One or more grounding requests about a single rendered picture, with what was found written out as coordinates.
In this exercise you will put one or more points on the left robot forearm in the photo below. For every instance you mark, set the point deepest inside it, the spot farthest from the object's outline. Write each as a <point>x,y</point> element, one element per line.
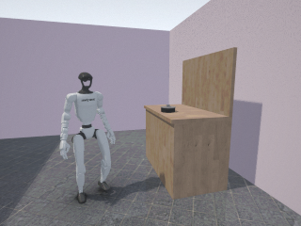
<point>105,121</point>

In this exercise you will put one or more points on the table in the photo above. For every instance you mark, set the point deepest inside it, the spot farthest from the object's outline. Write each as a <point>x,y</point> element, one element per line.
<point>189,149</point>

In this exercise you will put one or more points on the right robot thigh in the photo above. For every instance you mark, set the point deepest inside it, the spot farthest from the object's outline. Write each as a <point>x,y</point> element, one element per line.
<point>78,149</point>

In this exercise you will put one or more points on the left robot upper arm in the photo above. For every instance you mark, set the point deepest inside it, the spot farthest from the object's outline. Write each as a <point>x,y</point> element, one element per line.
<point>100,109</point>

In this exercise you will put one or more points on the robot right hand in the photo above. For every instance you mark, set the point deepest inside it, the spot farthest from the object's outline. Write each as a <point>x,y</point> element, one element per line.
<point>62,147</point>

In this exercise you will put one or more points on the right robot forearm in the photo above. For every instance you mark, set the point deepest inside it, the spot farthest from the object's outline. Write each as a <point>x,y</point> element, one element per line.
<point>64,128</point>

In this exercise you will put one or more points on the pot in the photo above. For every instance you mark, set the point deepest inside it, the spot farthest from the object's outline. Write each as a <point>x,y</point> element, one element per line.
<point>168,110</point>

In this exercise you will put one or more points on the left robot shin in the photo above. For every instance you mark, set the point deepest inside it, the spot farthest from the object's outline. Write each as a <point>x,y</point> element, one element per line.
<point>104,172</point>

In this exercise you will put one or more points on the robot left hand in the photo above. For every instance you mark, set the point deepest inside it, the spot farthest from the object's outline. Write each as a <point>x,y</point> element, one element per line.
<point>111,136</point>

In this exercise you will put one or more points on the right robot upper arm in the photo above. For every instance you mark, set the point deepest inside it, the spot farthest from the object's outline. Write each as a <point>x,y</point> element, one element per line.
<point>70,98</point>

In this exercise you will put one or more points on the lid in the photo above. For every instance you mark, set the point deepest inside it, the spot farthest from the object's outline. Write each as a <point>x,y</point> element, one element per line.
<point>171,106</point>

